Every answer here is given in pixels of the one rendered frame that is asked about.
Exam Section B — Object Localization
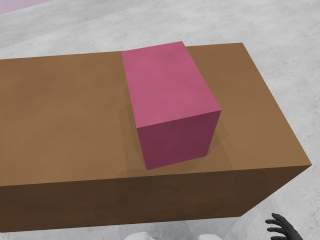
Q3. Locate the carton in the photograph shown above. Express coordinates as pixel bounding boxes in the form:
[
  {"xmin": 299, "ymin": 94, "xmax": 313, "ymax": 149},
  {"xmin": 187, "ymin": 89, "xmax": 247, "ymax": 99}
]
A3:
[{"xmin": 121, "ymin": 41, "xmax": 221, "ymax": 170}]

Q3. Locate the right robot hand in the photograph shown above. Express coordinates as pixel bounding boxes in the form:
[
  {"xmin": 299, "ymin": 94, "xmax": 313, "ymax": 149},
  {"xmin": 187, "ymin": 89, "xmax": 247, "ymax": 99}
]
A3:
[{"xmin": 265, "ymin": 213, "xmax": 303, "ymax": 240}]

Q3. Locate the pedestal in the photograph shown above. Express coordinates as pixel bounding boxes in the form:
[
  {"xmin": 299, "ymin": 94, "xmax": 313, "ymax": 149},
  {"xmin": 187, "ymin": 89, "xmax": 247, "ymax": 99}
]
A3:
[{"xmin": 0, "ymin": 42, "xmax": 312, "ymax": 233}]

